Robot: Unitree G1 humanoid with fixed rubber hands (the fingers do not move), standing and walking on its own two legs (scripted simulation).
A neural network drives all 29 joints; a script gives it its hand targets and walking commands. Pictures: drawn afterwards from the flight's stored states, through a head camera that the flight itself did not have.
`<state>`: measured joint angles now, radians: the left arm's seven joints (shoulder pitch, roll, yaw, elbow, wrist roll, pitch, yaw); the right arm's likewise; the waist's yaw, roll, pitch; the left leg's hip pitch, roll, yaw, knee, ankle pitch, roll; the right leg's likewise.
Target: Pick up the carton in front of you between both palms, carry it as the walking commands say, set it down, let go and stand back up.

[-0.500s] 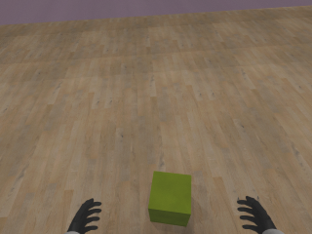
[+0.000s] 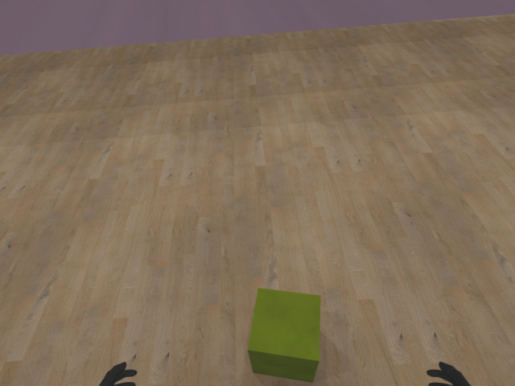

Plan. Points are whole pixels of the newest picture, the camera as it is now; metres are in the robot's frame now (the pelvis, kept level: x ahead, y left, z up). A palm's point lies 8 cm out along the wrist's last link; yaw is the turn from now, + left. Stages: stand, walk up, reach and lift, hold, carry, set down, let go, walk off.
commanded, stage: stand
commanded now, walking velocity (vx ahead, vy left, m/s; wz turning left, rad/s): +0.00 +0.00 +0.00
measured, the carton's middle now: (285, 335) +0.43 -0.02 -0.65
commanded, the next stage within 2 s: none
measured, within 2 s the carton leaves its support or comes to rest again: neither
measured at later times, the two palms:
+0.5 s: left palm out of the picture +0.08 +0.28 -0.09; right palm out of the picture +0.08 -0.29 -0.10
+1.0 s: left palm out of the picture +0.06 +0.29 -0.10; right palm out of the picture +0.05 -0.30 -0.10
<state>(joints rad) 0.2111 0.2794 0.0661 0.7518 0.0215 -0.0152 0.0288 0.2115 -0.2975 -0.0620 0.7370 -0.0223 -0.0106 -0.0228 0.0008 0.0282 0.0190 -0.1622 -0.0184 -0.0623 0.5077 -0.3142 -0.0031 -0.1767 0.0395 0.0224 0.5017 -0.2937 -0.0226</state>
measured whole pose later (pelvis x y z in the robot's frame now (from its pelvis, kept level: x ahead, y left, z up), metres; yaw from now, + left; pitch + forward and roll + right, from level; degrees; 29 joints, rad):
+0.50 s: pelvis -0.02 -0.01 +0.00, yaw +0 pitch -3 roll +0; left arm 0.20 0.30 0.05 0.86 0.01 -0.02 0.03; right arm 0.21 -0.32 -0.04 0.85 -0.01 -0.02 -0.03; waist 0.00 0.02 0.03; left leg -0.14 -0.01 -0.07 0.45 -0.26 -0.01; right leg -0.15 0.04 0.02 0.45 -0.24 -0.03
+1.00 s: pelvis -0.03 -0.01 +0.01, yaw +0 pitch -4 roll +0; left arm 0.18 0.32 0.04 0.95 0.00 -0.02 0.02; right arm 0.20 -0.34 -0.02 0.95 -0.01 -0.02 -0.03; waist 0.00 0.01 0.04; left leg -0.12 -0.01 -0.06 0.40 -0.22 -0.01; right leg -0.14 0.04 0.02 0.40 -0.20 -0.03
